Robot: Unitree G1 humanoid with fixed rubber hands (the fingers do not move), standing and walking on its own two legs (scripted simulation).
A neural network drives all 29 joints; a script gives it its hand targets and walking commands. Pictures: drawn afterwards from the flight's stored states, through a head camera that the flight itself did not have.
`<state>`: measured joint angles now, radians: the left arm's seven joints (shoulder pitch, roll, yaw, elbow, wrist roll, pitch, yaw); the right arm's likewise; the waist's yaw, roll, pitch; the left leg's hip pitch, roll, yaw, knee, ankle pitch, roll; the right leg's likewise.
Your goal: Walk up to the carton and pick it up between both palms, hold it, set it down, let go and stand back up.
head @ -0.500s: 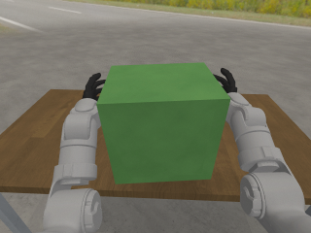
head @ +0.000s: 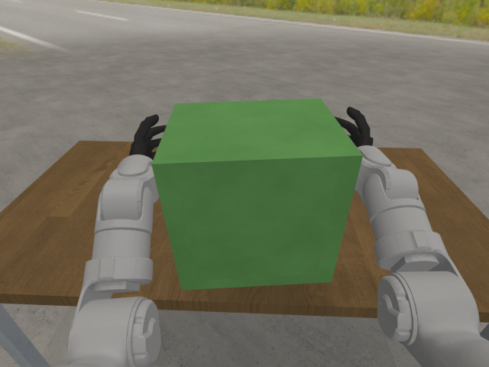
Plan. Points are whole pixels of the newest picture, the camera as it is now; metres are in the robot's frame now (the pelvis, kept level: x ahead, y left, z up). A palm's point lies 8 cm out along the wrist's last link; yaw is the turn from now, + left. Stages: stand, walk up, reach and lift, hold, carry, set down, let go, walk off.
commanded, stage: hold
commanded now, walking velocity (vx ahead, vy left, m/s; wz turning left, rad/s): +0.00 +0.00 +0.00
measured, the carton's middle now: (252, 192) +0.36 +0.01 +0.18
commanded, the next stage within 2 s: set down in 0.36 s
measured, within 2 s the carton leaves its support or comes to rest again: neither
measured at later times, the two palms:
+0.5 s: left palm (142, 162) +0.36 +0.18 +0.24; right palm (355, 153) +0.38 -0.16 +0.25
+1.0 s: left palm (142, 162) +0.41 +0.20 +0.22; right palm (337, 151) +0.42 -0.14 +0.23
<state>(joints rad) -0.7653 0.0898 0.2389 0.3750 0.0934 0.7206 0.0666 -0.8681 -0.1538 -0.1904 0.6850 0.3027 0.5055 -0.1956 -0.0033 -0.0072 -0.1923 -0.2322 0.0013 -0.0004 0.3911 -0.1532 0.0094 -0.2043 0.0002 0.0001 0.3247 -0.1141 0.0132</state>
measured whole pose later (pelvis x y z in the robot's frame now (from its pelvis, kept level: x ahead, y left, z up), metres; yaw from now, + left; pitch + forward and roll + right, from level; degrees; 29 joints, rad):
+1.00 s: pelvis +0.02 +0.00 +0.00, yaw +0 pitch -3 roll -1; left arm -0.80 0.06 0.35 0.50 0.26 0.42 -0.03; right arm -0.91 -0.12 -0.19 0.93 0.06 0.10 -0.10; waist 0.00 -0.06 -0.08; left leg -0.16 0.00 0.00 0.39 -0.19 0.01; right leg -0.12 0.00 0.00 0.31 -0.14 0.01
